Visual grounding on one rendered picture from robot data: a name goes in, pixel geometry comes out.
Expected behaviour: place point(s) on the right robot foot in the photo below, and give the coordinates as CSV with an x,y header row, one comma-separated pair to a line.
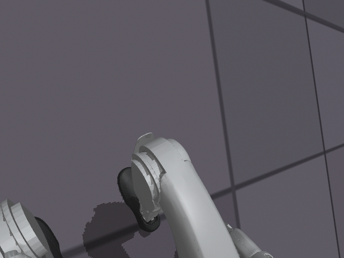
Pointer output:
x,y
126,188

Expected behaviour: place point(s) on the right robot hand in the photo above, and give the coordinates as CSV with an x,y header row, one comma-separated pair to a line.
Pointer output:
x,y
244,245

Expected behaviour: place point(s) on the left robot foot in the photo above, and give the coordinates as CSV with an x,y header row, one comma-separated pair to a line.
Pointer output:
x,y
50,237

